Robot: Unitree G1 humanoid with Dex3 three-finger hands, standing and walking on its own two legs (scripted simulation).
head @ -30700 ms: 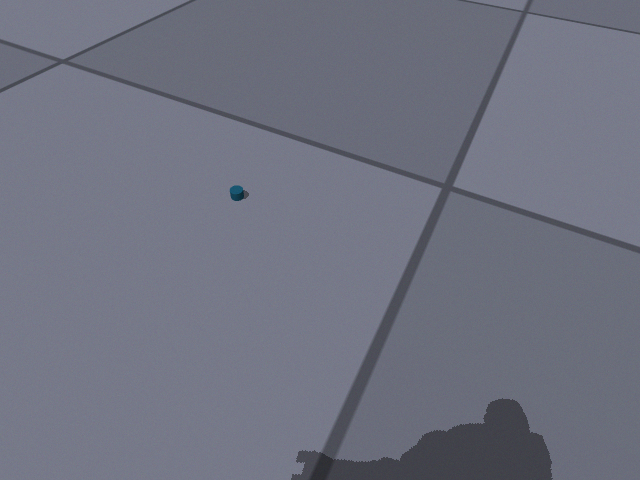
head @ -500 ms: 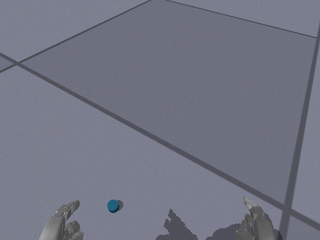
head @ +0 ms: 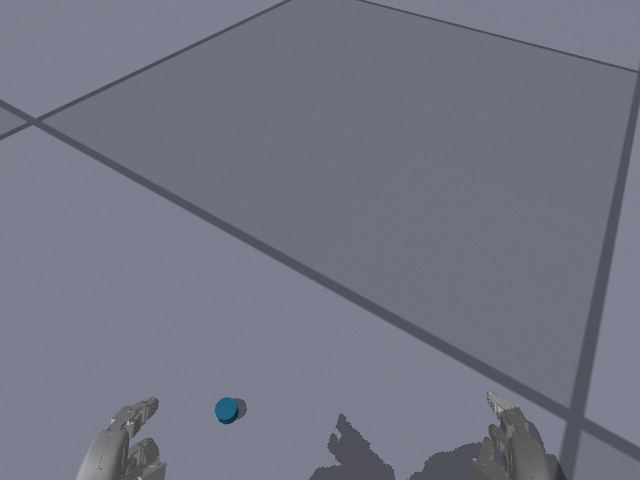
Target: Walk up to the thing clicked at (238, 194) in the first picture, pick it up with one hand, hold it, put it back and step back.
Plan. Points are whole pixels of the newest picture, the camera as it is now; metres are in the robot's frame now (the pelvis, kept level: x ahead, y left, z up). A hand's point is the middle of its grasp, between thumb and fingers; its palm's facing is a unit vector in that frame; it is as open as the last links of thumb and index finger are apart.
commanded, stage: home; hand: left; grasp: from above
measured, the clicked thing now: (226, 410) +0.43 +0.23 -0.69
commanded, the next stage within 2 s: stand in 0.58 s
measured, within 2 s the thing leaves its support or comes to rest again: neither
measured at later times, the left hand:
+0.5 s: hand (157, 478) +0.16 +0.18 -0.04, palm faces +0.04 -0.98 -0.21, open 7.4 cm
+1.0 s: hand out of the picture +0.07 +0.24 -0.11, palm faces +0.04 -0.94 -0.34, open 7.4 cm
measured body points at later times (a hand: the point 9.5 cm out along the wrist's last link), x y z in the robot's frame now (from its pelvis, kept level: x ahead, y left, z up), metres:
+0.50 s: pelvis +0.00 +0.00 +0.00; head +0.01 +0.01 +0.45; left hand +0.15 +0.24 -0.03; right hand +0.15 -0.24 -0.06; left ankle +0.01 +0.12 -0.68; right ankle +0.00 -0.14 -0.68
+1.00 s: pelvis -0.02 +0.00 +0.04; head -0.01 +0.01 +0.48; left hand +0.07 +0.29 -0.08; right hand +0.09 -0.28 -0.08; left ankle +0.01 +0.12 -0.68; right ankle +0.00 -0.14 -0.68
